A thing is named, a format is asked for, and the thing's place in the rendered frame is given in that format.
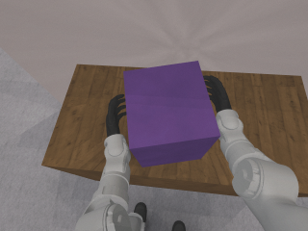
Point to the carton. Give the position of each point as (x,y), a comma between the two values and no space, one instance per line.
(170,118)

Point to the robot right forearm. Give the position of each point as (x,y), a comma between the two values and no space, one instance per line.
(233,143)

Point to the robot right hand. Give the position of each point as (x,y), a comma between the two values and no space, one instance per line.
(219,95)

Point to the left robot foot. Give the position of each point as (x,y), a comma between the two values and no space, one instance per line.
(141,210)

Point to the robot left upper arm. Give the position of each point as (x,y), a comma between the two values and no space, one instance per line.
(111,217)

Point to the pedestal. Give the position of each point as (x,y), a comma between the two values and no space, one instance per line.
(272,107)

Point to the robot left hand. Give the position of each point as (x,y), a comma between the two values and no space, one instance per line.
(112,117)

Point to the robot left forearm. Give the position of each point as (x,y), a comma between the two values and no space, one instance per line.
(115,179)

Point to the robot right upper arm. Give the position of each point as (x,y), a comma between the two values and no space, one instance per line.
(270,191)

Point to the left robot shin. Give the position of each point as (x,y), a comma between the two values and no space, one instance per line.
(135,215)

